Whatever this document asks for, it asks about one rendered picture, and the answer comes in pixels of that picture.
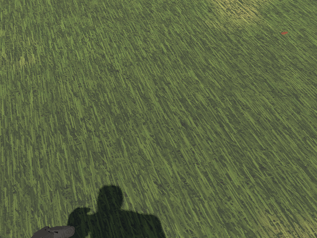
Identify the robot left hand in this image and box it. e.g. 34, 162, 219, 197
31, 225, 75, 238

